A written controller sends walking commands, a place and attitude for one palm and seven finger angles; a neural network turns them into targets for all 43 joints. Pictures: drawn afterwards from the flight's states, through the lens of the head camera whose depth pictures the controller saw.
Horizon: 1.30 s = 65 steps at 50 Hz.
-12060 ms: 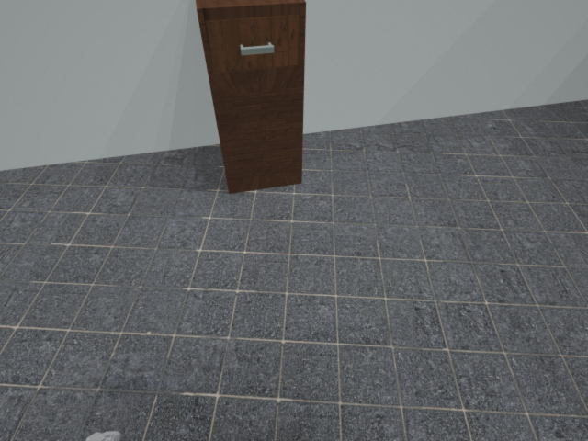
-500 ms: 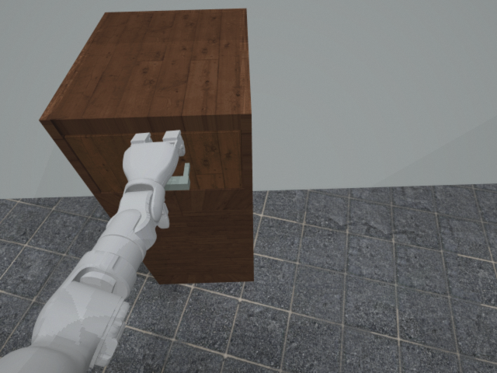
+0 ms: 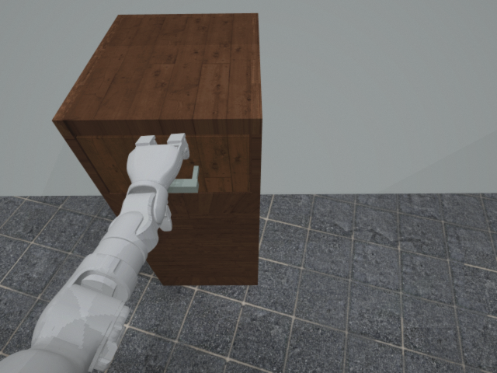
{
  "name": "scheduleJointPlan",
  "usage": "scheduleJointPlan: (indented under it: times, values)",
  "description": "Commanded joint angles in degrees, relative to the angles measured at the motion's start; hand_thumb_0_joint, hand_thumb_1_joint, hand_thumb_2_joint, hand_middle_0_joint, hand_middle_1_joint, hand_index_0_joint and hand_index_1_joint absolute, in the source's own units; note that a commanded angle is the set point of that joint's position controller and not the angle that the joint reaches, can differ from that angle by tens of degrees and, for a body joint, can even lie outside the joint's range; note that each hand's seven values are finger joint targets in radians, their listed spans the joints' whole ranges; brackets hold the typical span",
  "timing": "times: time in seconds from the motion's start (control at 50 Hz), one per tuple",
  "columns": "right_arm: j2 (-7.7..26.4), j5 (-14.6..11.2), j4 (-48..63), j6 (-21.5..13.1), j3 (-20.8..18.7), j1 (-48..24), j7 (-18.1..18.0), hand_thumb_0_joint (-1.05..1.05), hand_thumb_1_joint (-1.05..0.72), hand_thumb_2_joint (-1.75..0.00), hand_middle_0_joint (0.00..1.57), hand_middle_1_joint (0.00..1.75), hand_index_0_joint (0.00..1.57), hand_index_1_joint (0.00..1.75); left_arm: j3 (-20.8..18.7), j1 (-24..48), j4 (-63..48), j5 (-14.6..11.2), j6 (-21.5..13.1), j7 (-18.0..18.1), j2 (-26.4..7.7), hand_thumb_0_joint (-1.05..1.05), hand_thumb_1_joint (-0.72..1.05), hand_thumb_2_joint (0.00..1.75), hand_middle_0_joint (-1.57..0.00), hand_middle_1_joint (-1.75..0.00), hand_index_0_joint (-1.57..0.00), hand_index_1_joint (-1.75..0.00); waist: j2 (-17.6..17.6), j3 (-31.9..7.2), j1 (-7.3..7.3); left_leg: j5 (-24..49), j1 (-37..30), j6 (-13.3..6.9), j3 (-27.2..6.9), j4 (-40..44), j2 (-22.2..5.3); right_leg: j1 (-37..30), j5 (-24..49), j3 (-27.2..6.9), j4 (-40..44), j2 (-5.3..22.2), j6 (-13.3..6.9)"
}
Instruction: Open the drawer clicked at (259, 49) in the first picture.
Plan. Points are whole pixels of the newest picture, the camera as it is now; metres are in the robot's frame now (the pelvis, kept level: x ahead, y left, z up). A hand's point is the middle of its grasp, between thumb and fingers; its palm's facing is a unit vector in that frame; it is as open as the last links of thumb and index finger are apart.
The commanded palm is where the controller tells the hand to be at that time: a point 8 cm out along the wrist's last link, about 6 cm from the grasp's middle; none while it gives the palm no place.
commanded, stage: move the hooked fingers above the handle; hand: left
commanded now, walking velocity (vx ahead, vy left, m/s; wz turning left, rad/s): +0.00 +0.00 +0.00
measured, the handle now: (169, 178) +0.50 +0.17 -0.02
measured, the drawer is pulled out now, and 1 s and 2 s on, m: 0.00 0.00 0.00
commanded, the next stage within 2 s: none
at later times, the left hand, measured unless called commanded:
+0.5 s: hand (175, 179) +0.45 +0.14 +0.04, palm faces -0.02 -0.07 -1.00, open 13.8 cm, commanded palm +0.42 +0.15 +0.10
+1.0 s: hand (177, 176) +0.45 +0.13 +0.05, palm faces +0.03 -0.06 -1.00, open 13.8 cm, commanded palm +0.42 +0.15 +0.10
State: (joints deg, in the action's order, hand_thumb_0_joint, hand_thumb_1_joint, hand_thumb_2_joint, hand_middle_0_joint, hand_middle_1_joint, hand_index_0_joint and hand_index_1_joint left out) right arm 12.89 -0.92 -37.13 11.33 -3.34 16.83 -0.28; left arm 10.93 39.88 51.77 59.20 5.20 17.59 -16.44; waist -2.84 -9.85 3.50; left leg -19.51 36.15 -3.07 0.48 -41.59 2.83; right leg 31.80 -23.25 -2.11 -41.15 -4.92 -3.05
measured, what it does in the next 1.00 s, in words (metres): stands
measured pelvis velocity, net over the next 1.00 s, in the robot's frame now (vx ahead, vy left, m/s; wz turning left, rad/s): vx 0.00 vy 0.00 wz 0.00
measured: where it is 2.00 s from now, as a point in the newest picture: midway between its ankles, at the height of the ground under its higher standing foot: outside the picture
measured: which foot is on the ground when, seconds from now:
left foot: down 0.00-1.00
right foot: down 0.00-1.00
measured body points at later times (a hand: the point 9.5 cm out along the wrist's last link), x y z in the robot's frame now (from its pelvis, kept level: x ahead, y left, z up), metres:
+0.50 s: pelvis +0.00 +0.00 +0.00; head +0.05 -0.01 +0.44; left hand +0.44 +0.14 +0.10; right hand +0.06 -0.26 -0.14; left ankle +0.00 +0.09 -0.71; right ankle -0.04 -0.09 -0.71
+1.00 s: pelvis +0.00 +0.00 +0.00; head +0.05 -0.02 +0.44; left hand +0.45 +0.13 +0.10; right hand +0.07 -0.26 -0.14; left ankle +0.00 +0.09 -0.71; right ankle -0.04 -0.09 -0.71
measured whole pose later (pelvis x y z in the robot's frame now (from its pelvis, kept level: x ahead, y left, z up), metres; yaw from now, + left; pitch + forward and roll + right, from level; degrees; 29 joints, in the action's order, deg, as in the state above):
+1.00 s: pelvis +0.00 +0.00 +0.00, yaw +0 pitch +15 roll +0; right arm 13.0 -0.8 -38.0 11.2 -3.1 16.0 -0.7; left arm 11.3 42.3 53.2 60.3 5.0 19.9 -15.0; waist -2.9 -9.8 4.1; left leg -19.9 37.2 -2.8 0.5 -42.4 2.8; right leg 33.0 -23.7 -2.0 -42.2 -5.0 -3.3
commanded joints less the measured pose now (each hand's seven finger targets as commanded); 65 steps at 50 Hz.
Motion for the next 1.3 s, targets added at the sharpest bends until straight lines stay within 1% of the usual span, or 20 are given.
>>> scheduleJointPlan:
  times: [0.0,0.04,0.14,0.16,0.24,0.32,0.44,0.54,0.64,0.66,0.72,0.8,0.84,0.92,1.0,1.04,1.14,1.2,1.24,1.28]
  values:
    - [7.72,0.26,5.52,-0.88,-2.95,1.75,-0.78,0.00,-0.90,-0.90,0.20,0.30,0.20,0.30,-1.24,22.84,-14.43,0.60,-2.03,0.94,-6.56,0.00,-0.50,0.30,-0.30,-1.20,-0.30,-1.20,3.09,-18.21,0.89,25.04,-18.92,-0.23,-0.52,1.30,-1.02,-3.52,25.53,0.85,4.66,1.25,0.33]
    - [7.65,0.38,5.62,-0.92,-2.98,1.66,-0.65,0.00,-0.90,-0.90,0.20,0.30,0.20,0.30,-3.16,22.56,-16.69,0.56,-3.28,1.38,-8.61,0.00,-0.50,0.30,-0.30,-1.20,-0.30,-1.20,1.81,-20.41,0.01,27.12,-20.27,-0.15,-0.73,0.97,-0.99,-3.91,26.33,0.65,4.18,1.20,0.28]
    - [7.57,0.30,4.92,-0.69,-2.54,0.54,-0.83,0.00,-0.90,-0.90,0.20,0.30,0.20,0.30,-4.85,24.73,-14.16,1.85,-2.01,4.35,-11.07,0.00,-0.50,0.30,-0.30,-1.20,-0.30,-1.20,3.97,-17.13,0.42,21.42,-16.18,-0.13,-0.67,1.22,-0.73,-2.39,22.17,0.75,4.16,1.18,0.22]
    - [7.51,0.32,5.05,-0.83,-2.53,0.76,-0.85,0.00,-0.90,-0.90,0.20,0.30,0.20,0.30,-2.77,26.31,-13.84,1.65,-1.26,4.74,-8.71,0.00,-0.50,0.30,-0.30,-1.20,-0.30,-1.20,2.94,-16.48,1.01,20.53,-16.23,-0.10,-0.59,1.36,-0.70,-1.65,21.01,1.02,4.26,1.17,0.13]
    - [7.66,0.09,4.64,-0.95,-2.65,1.15,-1.05,0.00,-0.90,-0.90,0.20,0.30,0.20,0.30,-2.17,29.19,-12.31,1.21,0.66,4.44,-8.48,0.00,-0.50,0.30,-0.30,-1.20,-0.30,-1.20,3.09,-19.38,1.79,20.44,-17.93,-0.23,-0.70,1.09,-0.73,-1.77,20.77,0.87,4.58,1.16,0.39]
    - [7.82,0.08,4.20,-1.09,-2.58,2.24,-1.35,0.00,-0.90,-0.90,0.20,0.30,0.20,0.30,0.24,31.13,-9.77,-0.15,0.94,2.13,-5.74,0.00,-0.50,0.30,-0.30,-1.20,-0.30,-1.20,3.80,-17.91,3.27,19.89,-17.80,-0.35,-0.97,1.11,-0.82,-1.10,20.33,1.04,4.98,1.29,0.48]
    - [7.89,0.36,4.78,-1.14,-2.40,3.20,-1.35,0.00,-0.90,-0.90,0.20,0.30,0.20,0.30,-2.87,27.91,-10.06,0.63,-1.96,1.41,-8.85,0.00,-0.50,0.30,-0.30,-1.20,-0.30,-1.20,2.95,-19.84,1.15,22.29,-16.14,-0.27,-0.74,0.43,-0.70,-2.65,23.37,0.64,3.61,1.27,0.33]
    - [7.90,0.48,5.77,-0.61,-2.33,2.87,-1.12,0.00,-0.90,-0.90,0.20,0.30,0.20,0.30,-6.71,23.24,-9.94,1.89,-1.05,3.91,-12.74,0.00,-0.50,0.30,-0.30,-1.20,-0.30,-1.20,3.03,-20.63,-0.96,22.96,-13.62,-0.15,0.12,0.67,-0.63,-5.45,25.15,0.46,3.11,1.10,0.14]
    - [8.09,0.09,5.52,-0.54,-2.95,2.55,-1.15,0.00,-0.90,-0.90,0.20,0.30,0.20,0.30,-4.99,24.24,-13.64,1.45,-0.14,3.81,-11.43,0.00,-0.50,0.30,-0.30,-1.20,-0.30,-1.20,2.40,-22.11,0.17,24.46,-16.75,-0.28,0.24,0.98,-0.88,-6.00,26.62,0.12,4.12,1.06,0.40]
    - [7.90,0.07,5.28,-0.65,-3.13,2.70,-1.09,0.00,-0.90,-0.90,0.20,0.30,0.20,0.30,-1.89,24.92,-14.06,0.89,-0.04,3.34,-7.68,0.00,-0.50,0.30,-0.30,-1.20,-0.30,-1.20,1.98,-20.50,1.27,24.69,-17.82,-0.30,0.09,0.96,-0.99,-4.64,26.20,0.45,4.50,0.99,0.39]
    - [8.02,-0.08,4.21,-1.09,-3.22,2.90,-1.28,0.00,-0.90,-0.90,0.20,0.30,0.20,0.30,-0.58,27.44,-14.17,-0.33,-0.74,2.23,-6.55,0.00,-0.50,0.30,-0.30,-1.20,-0.30,-1.20,3.82,-17.71,2.86,22.79,-18.29,-0.52,-0.45,1.46,-1.12,-3.21,24.03,0.56,5.68,1.05,0.54]
    - [7.70,0.15,3.23,-1.72,-3.33,3.45,-1.20,0.00,-0.90,-0.90,0.20,0.30,0.20,0.30,1.02,30.01,-14.74,-0.07,-2.36,2.42,-4.45,0.00,-0.50,0.30,-0.30,-1.20,-0.30,-1.20,1.51,-18.28,3.25,22.50,-20.96,-0.27,-1.29,1.06,-1.30,0.26,21.29,1.17,5.19,0.98,0.33]
    - [8.00,0.15,2.84,-1.60,-3.02,3.35,-1.24,0.00,-0.90,-0.90,0.20,0.30,0.20,0.30,-3.09,30.46,-12.95,0.69,-2.44,3.29,-9.48,0.00,-0.50,0.30,-0.30,-1.20,-0.30,-1.20,2.46,-19.41,2.43,22.04,-19.31,-0.18,-1.23,0.96,-1.16,-0.57,21.50,0.86,4.57,1.04,0.35]
    - [7.98,0.41,3.67,-1.06,-2.27,2.48,-1.11,0.00,-0.90,-0.90,0.20,0.30,0.20,0.30,-5.85,26.28,-7.57,1.44,0.62,4.97,-11.81,0.00,-0.50,0.30,-0.30,-1.20,-0.30,-1.20,4.21,-19.27,0.48,21.91,-14.50,-0.11,-0.01,0.98,-0.59,-4.38,24.05,0.73,3.83,1.13,0.16]
    - [8.22,-0.04,5.36,-0.34,-1.74,1.70,-1.42,0.00,-0.90,-0.90,0.20,0.30,0.20,0.30,-4.70,23.50,-5.07,1.10,3.95,3.48,-11.38,0.00,-0.50,0.30,-0.30,-1.20,-0.30,-1.20,5.46,-18.10,0.28,20.72,-11.91,-0.37,1.05,1.65,-0.19,-7.63,27.19,0.02,4.76,1.61,0.66]
    - [8.35,-0.38,5.70,-0.29,-1.73,1.74,-1.75,0.00,-0.90,-0.90,0.20,0.30,0.20,0.30,-3.34,24.57,-5.61,0.51,3.59,1.43,-10.38,0.00,-0.50,0.30,-0.30,-1.20,-0.30,-1.20,7.54,-17.59,1.28,20.14,-11.65,-0.66,1.07,1.70,-0.10,-8.31,28.61,-0.47,5.45,1.91,1.22]
    - [7.51,-0.05,5.90,-1.06,-2.66,2.47,-2.14,0.00,-0.90,-0.90,0.20,0.30,0.20,0.30,-0.74,26.41,-15.46,-0.04,-3.09,-1.19,-7.39,0.00,-0.50,0.30,-0.30,-1.20,-0.30,-1.20,2.19,-21.12,1.84,24.24,-17.71,-0.69,0.25,0.59,-0.39,-6.29,29.74,-0.64,4.88,1.94,0.93]
    - [7.39,0.29,4.91,-1.37,-2.93,3.03,-1.80,0.00,-0.90,-0.90,0.20,0.30,0.20,0.30,-2.33,25.17,-15.75,0.13,-5.49,0.49,-8.34,0.00,-0.50,0.30,-0.30,-1.20,-0.30,-1.20,2.18,-19.65,1.65,24.07,-17.46,-0.49,-0.32,-0.18,-0.51,-3.81,27.46,-0.01,4.16,1.61,0.62]
    - [7.54,0.24,4.21,-1.32,-2.76,2.76,-1.58,0.00,-0.90,-0.90,0.20,0.30,0.20,0.30,-5.14,26.53,-15.16,0.97,-5.46,2.51,-12.11,0.00,-0.50,0.30,-0.30,-1.20,-0.30,-1.20,1.73,-19.77,1.29,23.34,-15.71,-0.36,-0.27,-0.44,-0.42,-3.38,27.13,-0.24,3.58,1.63,0.59]
    - [7.48,0.36,3.88,-1.33,-2.91,2.54,-1.17,0.00,-0.90,-0.90,0.20,0.30,0.20,0.30,-4.91,26.69,-14.36,1.51,-3.98,4.56,-11.20,0.00,-0.50,0.30,-0.30,-1.20,-0.30,-1.20,1.30,-20.18,1.16,23.33,-15.69,-0.17,-0.22,-0.58,-0.44,-2.53,26.16,0.33,3.19,1.35,0.43]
